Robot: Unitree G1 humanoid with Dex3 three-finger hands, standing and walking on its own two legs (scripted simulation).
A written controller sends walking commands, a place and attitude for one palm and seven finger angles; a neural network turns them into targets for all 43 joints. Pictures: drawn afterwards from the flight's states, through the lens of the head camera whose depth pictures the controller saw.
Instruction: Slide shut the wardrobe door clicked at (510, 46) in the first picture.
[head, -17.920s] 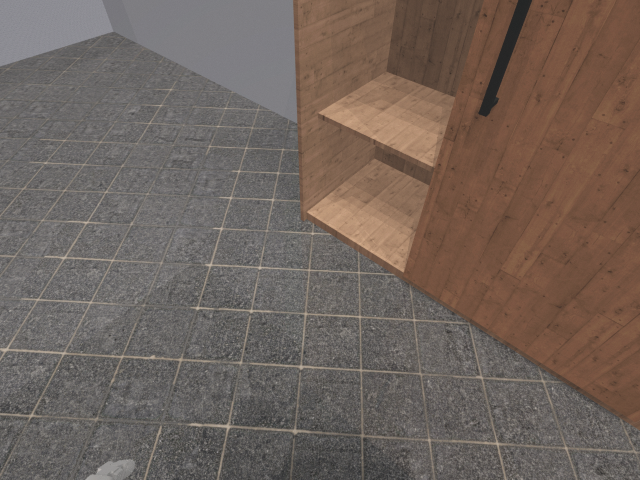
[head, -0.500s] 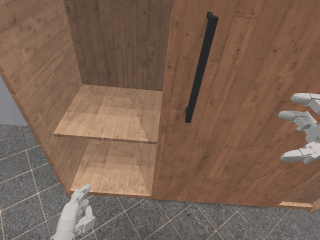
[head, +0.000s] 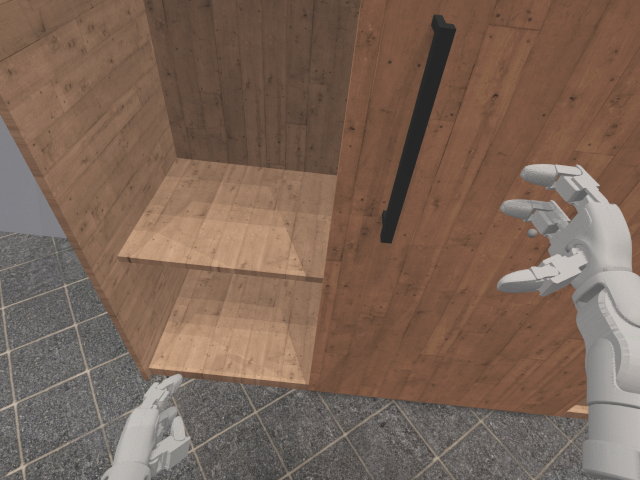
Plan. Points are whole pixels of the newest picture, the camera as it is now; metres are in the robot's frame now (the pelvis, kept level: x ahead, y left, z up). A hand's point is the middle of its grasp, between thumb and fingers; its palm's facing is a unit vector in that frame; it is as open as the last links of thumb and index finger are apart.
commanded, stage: move the hooked fingers beside the handle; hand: right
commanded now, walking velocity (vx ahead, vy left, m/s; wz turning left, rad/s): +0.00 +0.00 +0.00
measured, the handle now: (408, 147) +0.51 -0.10 +0.19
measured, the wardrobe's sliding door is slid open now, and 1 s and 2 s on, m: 0.51 0.51 0.51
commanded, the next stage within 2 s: none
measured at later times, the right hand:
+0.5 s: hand (480, 189) +0.41 -0.18 +0.20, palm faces +0.06 +1.00 -0.01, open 14.0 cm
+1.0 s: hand (450, 171) +0.46 -0.15 +0.19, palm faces +0.07 +1.00 +0.01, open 14.0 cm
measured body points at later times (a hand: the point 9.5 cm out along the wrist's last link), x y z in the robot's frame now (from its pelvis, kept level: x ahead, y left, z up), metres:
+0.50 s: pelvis +0.01 +0.00 +0.00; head +0.01 +0.02 +0.45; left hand +0.14 +0.25 -0.10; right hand +0.41 -0.23 +0.20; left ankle -0.03 +0.10 -0.74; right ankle +0.02 -0.12 -0.74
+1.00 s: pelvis +0.01 +0.00 +0.00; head +0.02 +0.01 +0.45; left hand +0.12 +0.25 -0.11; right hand +0.45 -0.20 +0.19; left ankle -0.03 +0.10 -0.74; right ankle +0.02 -0.12 -0.74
